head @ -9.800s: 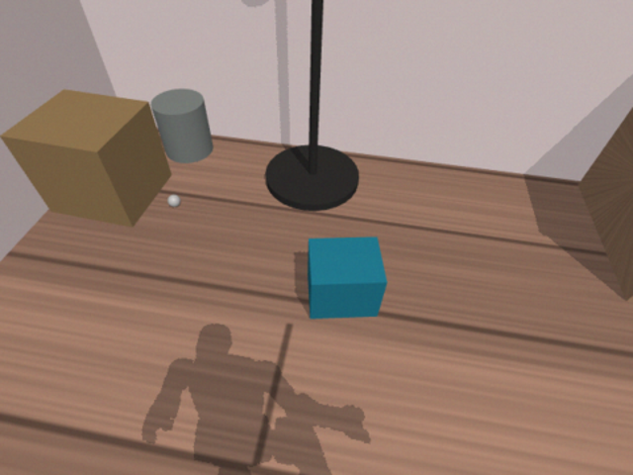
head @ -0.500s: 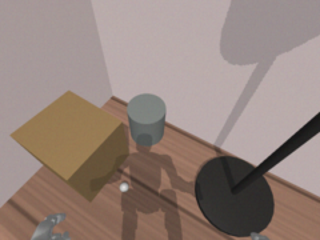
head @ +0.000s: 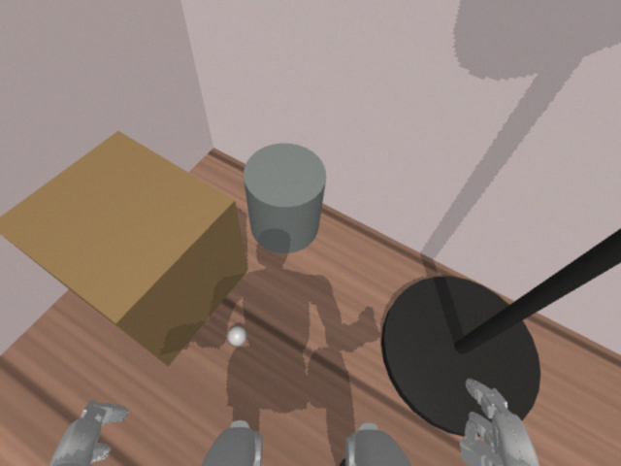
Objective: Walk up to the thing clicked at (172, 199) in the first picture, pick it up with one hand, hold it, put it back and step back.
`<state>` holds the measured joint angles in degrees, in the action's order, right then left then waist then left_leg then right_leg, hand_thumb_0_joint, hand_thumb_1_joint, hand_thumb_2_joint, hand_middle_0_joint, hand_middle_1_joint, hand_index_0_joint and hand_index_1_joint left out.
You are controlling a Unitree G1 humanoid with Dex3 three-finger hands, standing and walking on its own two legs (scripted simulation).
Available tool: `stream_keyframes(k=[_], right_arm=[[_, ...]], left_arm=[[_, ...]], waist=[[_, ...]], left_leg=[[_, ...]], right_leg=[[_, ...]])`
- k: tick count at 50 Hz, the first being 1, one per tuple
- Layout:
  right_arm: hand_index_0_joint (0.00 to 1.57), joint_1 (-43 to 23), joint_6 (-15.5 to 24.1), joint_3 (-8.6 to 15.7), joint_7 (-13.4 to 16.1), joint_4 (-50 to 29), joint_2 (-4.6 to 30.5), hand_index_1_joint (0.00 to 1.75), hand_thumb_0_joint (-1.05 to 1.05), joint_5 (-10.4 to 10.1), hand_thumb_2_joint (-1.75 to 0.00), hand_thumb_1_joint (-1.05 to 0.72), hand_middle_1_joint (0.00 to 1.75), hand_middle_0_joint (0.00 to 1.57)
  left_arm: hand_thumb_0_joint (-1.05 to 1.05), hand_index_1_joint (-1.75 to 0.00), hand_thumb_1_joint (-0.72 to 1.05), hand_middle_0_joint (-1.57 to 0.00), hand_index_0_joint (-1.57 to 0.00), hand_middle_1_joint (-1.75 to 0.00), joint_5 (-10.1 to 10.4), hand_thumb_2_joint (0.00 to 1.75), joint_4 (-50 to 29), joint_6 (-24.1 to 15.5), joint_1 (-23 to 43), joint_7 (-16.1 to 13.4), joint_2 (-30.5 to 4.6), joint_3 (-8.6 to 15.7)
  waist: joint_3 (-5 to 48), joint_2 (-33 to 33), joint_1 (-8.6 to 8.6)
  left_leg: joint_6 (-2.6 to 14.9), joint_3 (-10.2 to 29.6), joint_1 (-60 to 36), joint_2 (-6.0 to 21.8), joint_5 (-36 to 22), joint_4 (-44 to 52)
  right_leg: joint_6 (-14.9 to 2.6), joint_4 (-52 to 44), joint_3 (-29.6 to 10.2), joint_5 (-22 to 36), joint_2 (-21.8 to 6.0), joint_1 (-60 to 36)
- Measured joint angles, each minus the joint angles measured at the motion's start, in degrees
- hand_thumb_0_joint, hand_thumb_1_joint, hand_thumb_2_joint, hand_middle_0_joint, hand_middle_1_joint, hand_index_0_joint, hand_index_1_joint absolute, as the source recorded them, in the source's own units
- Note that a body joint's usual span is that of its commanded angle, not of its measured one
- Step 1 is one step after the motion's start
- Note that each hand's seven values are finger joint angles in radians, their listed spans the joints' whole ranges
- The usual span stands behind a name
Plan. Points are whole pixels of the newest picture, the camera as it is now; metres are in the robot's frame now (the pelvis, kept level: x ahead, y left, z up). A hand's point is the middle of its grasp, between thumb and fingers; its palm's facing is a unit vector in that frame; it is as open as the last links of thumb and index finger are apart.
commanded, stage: rise first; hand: left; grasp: from above
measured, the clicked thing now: (237, 336) +0.46 +0.19 -0.67
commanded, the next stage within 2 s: none
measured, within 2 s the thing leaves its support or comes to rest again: neither
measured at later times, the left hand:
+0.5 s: hand (155, 415) +0.21 +0.26 -0.30, palm faces -0.42 -0.54 -0.73, open 13.7 cm
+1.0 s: hand (186, 364) +0.33 +0.26 -0.45, palm faces -0.48 -0.13 -0.87, open 12.9 cm
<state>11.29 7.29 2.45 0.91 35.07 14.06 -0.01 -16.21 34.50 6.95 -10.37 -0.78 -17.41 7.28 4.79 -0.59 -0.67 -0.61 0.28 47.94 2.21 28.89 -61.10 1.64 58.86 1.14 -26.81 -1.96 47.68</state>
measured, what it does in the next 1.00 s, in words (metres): lowers itself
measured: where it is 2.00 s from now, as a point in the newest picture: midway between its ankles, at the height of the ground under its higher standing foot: outside the picture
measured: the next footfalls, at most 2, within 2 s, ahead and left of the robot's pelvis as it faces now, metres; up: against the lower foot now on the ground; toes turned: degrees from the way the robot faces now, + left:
none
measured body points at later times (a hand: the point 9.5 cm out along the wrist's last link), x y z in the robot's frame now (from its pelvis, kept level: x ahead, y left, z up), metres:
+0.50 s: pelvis -0.04 -0.01 -0.16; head +0.13 +0.00 +0.26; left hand +0.23 +0.29 -0.26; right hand +0.16 -0.28 -0.26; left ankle +0.00 +0.12 -0.67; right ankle +0.01 -0.14 -0.67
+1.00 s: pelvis -0.09 +0.00 -0.30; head +0.12 +0.03 +0.10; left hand +0.35 +0.27 -0.40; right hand -0.02 -0.29 -0.42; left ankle +0.00 +0.12 -0.67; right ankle +0.01 -0.14 -0.67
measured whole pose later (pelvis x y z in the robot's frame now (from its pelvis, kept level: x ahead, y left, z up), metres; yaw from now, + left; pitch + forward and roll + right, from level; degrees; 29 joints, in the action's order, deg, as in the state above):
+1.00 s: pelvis -0.09 +0.00 -0.30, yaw -3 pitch +33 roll -5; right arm 9.7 5.0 2.1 -3.7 43.3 15.7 3.2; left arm -62.6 67.2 -11.7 40.7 -14.9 -34.7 4.3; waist 6.8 0.3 -7.7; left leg -1.0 5.5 120.4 1.2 38.2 -124.9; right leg 1.4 120.8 1.9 -35.5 -1.6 118.9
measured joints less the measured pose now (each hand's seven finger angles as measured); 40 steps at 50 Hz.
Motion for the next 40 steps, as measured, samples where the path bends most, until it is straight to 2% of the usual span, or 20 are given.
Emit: stream_keyframes(k=[7, 11, 14, 18, 22, 26, 33, 37, 40], right_arm=[[0.20, -1.0, 1.0, -0.8, 0.1, -2.1, -0.9, 0.30, 0.01, -0.1, -0.90, -0.90, 0.30, 0.20], [0.20, -1.5, 2.2, -1.4, 0.1, -3.0, -0.8, 0.30, 0.01, 0.1, -0.90, -0.91, 0.30, 0.20], [0.20, -2.3, 3.5, -1.4, -0.4, -3.4, -0.1, 0.30, 0.01, 0.4, -0.90, -0.90, 0.30, 0.20], [0.20, -3.9, 4.4, -0.7, -1.3, -3.1, 1.3, 0.30, 0.01, 0.5, -0.90, -0.89, 0.30, 0.20], [0.20, -5.5, 4.3, 0.2, -1.7, -1.5, 2.3, 0.30, 0.01, 0.2, -0.90, -0.88, 0.30, 0.20], [0.20, -7.0, 3.4, 0.8, -2.1, 0.2, 2.8, 0.30, 0.01, 0.0, -0.90, -0.88, 0.30, 0.20], [0.20, -7.1, 2.0, 1.1, -2.5, 3.9, 2.5, 0.30, 0.01, 0.5, -0.90, -0.89, 0.30, 0.20], [0.20, -5.8, 1.3, 0.8, -2.9, 5.6, 1.7, 0.30, 0.01, 1.3, -0.90, -0.89, 0.30, 0.20], [0.20, -4.5, 0.6, 0.6, -3.1, 6.4, 1.5, 0.30, 0.01, 1.8, -0.90, -0.88, 0.30, 0.20]], left_arm=[[0.00, -1.04, -0.51, -0.12, -0.11, -1.03, -0.9, 0.96, -7.8, 3.4, -3.6, -0.7, 0.1, -0.9], [0.00, -1.04, -0.51, -0.11, -0.11, -1.03, -3.1, 0.95, -6.3, 3.1, -2.0, -0.7, -1.0, -1.6], [0.00, -1.04, -0.50, -0.12, -0.12, -1.03, -6.3, 0.94, -2.7, 0.7, 1.4, -0.9, -2.5, -1.3], [0.00, -1.03, -0.48, -0.12, -0.12, -1.03, -11.5, 0.92, -0.6, -3.5, 6.0, -1.9, -4.4, -1.7], [0.00, -1.03, -0.46, -0.12, -0.13, -1.03, -16.9, 0.92, 0.9, -7.8, 11.4, -4.1, -5.4, -2.0], [0.00, -1.04, -0.46, -0.12, -0.13, -1.04, -22.1, 0.93, 3.9, -9.5, 18.2, -6.8, -6.6, -1.9], [0.00, -1.02, -0.46, -0.14, -0.14, -1.02, -28.8, 0.94, 12.4, -10.6, 32.1, -8.9, -9.4, -2.7], [0.00, -0.99, -0.42, -0.17, -0.17, -0.98, -32.1, 0.92, 19.0, -12.8, 39.3, -8.8, -12.0, -3.1], [0.00, -0.96, -0.39, -0.19, -0.19, -0.96, -35.3, 0.91, 22.9, -14.8, 43.2, -9.0, -13.5, -2.9]], waist=[[1.5, 0.8, -0.18], [2.6, 1.1, -0.52], [3.9, 0.8, -0.80], [5.2, 0.5, -1.15], [6.1, 0.5, -1.25], [5.9, 0.8, -1.33], [4.3, 1.6, -1.35], [3.7, 1.6, -2.43], [3.2, 1.5, -3.46]], left_leg=[[-0.05, 0.9, 5.7, 0.1, 2.2, -5.5], [-0.12, 1.5, 10.6, 0.0, 3.5, -9.7], [-0.26, 1.5, 17.0, -0.3, 5.0, -14.9], [-0.46, 1.6, 26.9, -0.5, 7.5, -23.7], [-0.67, 1.8, 36.4, -0.6, 9.5, -32.1], [-0.91, 2.1, 45.0, -0.6, 10.4, -39.3], [-1.28, 3.0, 56.7, -0.6, 9.9, -48.6], [-1.32, 3.7, 61.8, -0.5, 9.6, -53.1], [-1.28, 4.2, 64.9, -0.5, 9.5, -56.2]], right_leg=[[-0.11, 5.1, 0.7, -2.3, 0.0, 5.3], [-0.22, 9.3, 1.0, -3.7, -0.1, 10.0], [-0.35, 15.0, 0.7, -5.5, -0.4, 16.6], [-0.32, 24.2, 0.3, -8.1, -0.7, 26.7], [-0.51, 32.9, -0.1, -10.2, -0.7, 36.4], [-0.82, 40.2, -0.2, -11.1, -0.5, 45.2], [-1.26, 49.4, -0.1, -10.3, -0.2, 57.0], [-1.35, 53.5, 0.2, -9.7, 0.1, 62.0], [-1.28, 56.0, 0.4, -9.3, 0.3, 64.8]])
